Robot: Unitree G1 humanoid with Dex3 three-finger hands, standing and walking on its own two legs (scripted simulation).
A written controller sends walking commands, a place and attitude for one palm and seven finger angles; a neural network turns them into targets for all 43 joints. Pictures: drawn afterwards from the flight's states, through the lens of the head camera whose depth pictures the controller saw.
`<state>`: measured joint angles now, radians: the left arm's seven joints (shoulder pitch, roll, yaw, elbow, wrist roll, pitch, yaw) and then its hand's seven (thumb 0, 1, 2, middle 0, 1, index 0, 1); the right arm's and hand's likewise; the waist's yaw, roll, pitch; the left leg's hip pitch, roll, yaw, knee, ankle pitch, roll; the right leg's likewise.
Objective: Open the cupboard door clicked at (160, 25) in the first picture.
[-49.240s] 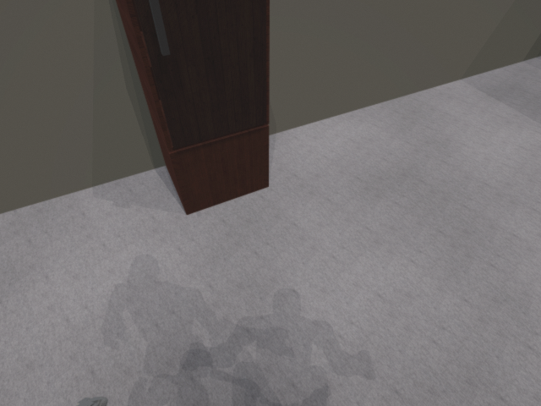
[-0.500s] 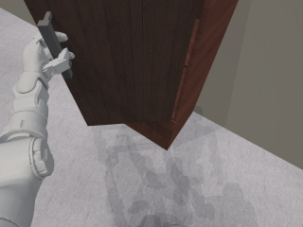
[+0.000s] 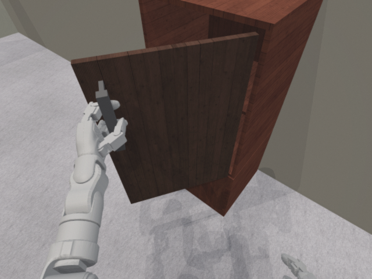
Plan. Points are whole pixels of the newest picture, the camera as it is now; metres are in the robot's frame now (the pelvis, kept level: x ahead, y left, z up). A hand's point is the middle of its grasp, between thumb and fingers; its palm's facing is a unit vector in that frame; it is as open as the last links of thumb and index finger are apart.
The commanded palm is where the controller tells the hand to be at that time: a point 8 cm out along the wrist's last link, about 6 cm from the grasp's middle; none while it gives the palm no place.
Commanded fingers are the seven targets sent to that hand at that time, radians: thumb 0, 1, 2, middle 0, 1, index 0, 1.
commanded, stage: pull the door open along its arc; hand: left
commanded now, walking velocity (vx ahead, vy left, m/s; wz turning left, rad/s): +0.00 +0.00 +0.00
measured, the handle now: (111, 117) +0.44 +0.19 +0.13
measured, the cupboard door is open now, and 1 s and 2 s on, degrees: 57 81 82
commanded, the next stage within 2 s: open thumb and fingers to let go in 0.54 s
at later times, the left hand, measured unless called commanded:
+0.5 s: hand (157, 174) +0.28 +0.06 +0.13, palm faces +0.39 -0.92 +0.00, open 6.3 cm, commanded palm +0.21 +0.09 +0.13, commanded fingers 0.00 0.90 0.90 -0.40 -1.35 -0.40 -1.35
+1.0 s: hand (161, 176) +0.28 +0.05 +0.14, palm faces +0.37 -0.93 +0.01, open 9.1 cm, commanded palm +0.23 +0.10 +0.13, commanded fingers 0.00 -0.43 0.33 -0.31 -1.21 -0.31 -1.21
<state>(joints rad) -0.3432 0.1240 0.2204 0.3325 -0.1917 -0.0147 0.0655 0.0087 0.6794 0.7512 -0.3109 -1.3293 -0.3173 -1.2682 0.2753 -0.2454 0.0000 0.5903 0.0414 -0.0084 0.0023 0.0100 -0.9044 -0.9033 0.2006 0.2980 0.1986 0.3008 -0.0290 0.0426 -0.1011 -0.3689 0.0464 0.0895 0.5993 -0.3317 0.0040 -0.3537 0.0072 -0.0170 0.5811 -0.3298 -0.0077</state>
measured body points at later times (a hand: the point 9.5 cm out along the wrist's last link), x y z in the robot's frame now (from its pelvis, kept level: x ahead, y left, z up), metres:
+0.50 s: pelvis -0.01 -0.03 +0.00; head -0.03 -0.05 +0.45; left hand +0.25 +0.11 +0.14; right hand +0.19 -0.22 -0.09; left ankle -0.02 +0.11 -0.73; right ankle -0.02 -0.11 -0.73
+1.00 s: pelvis -0.02 -0.03 +0.01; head -0.05 -0.05 +0.46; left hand +0.25 +0.10 +0.14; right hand +0.19 -0.21 -0.08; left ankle -0.02 +0.11 -0.73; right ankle -0.02 -0.11 -0.73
